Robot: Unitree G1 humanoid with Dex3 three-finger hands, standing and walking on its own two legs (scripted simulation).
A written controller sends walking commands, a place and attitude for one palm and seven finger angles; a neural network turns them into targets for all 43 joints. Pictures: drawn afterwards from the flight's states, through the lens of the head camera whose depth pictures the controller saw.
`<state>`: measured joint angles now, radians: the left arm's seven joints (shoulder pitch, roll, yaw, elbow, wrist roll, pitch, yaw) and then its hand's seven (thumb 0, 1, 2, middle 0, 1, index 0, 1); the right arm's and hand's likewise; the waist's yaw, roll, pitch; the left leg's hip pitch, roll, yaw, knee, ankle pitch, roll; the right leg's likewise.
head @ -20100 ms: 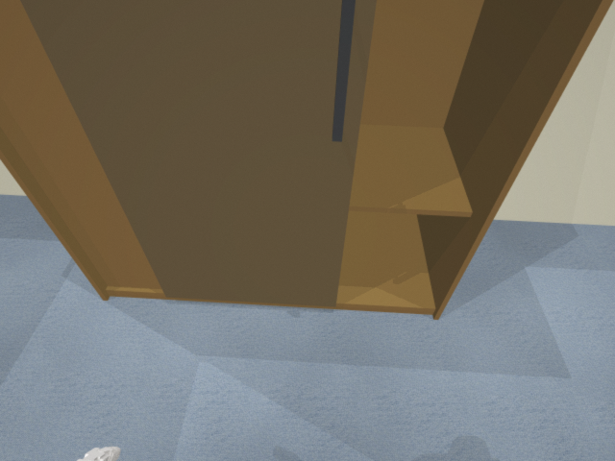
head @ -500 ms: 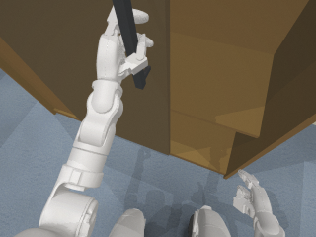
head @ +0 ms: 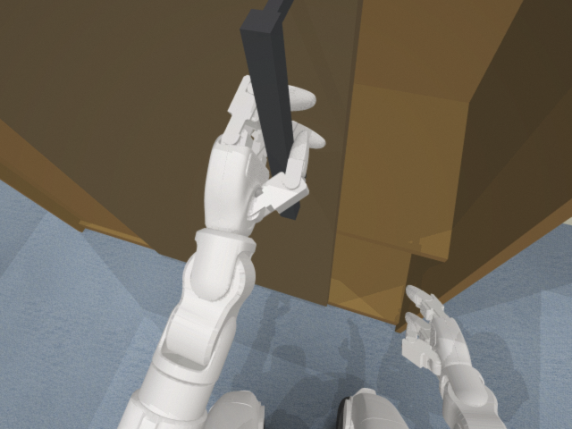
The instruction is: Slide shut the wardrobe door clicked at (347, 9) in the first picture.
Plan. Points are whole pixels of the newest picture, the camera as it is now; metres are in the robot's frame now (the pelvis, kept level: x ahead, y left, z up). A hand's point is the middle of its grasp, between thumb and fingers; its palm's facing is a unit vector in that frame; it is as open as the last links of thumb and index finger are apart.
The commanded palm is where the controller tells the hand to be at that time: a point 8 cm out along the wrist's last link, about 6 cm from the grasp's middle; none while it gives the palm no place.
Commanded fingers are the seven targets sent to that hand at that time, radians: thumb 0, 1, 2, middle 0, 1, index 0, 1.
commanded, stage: step sideways, sliding the door along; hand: left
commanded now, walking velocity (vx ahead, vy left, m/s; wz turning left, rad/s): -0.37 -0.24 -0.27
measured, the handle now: (287, 132) +0.39 +0.05 +0.18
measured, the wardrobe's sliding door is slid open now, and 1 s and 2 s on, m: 0.23 0.08 0.00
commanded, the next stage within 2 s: stop walking and hold the door there in 2.00 s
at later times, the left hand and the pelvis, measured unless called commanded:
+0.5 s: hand (407, 209) +0.31 -0.06 +0.18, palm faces -0.37 -0.91 -0.20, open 6.7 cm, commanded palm +0.32 -0.03 +0.19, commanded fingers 0.00 0.90 0.90 -0.45 -1.40 -0.45 -1.40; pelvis -0.05 -0.03 +0.00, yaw -9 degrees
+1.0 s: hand (472, 222) +0.30 -0.11 +0.18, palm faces -0.17 -0.98 -0.07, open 6.2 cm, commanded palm +0.29 -0.13 +0.19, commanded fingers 0.00 0.90 0.90 -0.45 -1.40 -0.45 -1.40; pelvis -0.14 -0.13 +0.00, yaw -11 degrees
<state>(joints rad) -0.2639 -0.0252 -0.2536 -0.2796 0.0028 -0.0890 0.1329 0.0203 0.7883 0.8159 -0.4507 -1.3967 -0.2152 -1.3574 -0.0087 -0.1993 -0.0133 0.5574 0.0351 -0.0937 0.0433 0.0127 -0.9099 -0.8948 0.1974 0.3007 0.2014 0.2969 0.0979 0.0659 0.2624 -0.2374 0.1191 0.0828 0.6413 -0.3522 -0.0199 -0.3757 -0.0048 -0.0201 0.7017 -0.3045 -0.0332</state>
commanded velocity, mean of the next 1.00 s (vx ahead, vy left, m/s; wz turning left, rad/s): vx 0.01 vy -0.29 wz -0.06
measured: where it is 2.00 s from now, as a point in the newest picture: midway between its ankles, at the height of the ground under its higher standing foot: outside the picture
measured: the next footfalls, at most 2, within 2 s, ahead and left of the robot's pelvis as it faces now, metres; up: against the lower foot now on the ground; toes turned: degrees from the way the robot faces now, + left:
right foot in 0.50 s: +0.00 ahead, -0.13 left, +0.00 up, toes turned -11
left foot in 0.76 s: -0.05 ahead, +0.07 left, +0.00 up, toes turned -1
